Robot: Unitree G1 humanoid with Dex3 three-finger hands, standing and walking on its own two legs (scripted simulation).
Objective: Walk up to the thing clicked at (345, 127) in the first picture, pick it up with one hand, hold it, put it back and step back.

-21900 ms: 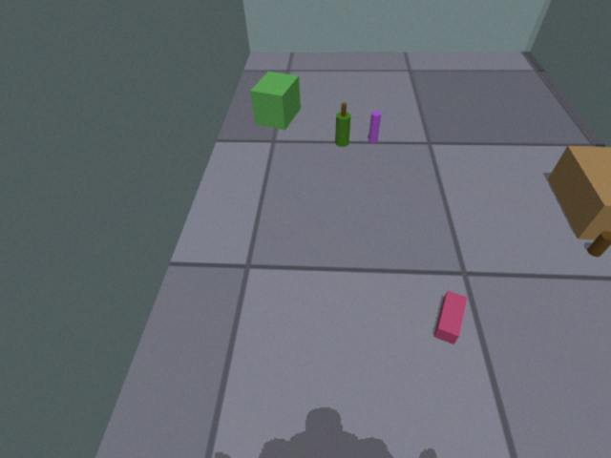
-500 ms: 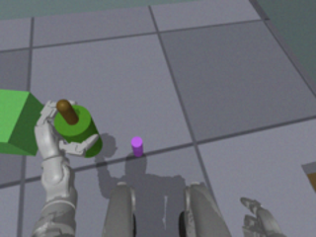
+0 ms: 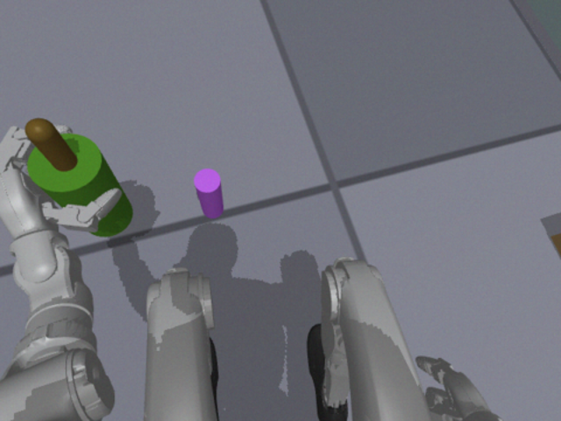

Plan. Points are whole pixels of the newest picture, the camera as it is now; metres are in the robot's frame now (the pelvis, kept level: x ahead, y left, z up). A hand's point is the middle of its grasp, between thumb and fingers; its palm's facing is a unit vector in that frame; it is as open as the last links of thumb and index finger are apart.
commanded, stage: crouch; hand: left
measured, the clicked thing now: (80, 180) +0.44 +0.27 -0.04
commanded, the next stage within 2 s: lower in 0.70 s
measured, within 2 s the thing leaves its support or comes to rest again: neither
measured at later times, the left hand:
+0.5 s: hand (89, 195) +0.44 +0.29 -0.12, palm faces +0.36 -0.93 -0.01, open 11.0 cm
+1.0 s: hand (100, 203) +0.45 +0.29 -0.17, palm faces +0.38 -0.93 -0.01, open 11.0 cm
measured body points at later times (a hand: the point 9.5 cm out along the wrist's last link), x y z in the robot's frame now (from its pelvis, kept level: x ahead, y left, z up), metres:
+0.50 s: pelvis +0.00 +0.00 -0.07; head +0.21 +0.07 +0.33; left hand +0.42 +0.34 -0.11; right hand +0.12 -0.27 -0.18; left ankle +0.09 +0.14 -0.36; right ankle +0.10 -0.13 -0.36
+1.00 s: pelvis +0.00 +0.01 -0.09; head +0.22 +0.09 +0.29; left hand +0.43 +0.34 -0.17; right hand +0.11 -0.27 -0.19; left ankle +0.09 +0.14 -0.36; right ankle +0.10 -0.13 -0.36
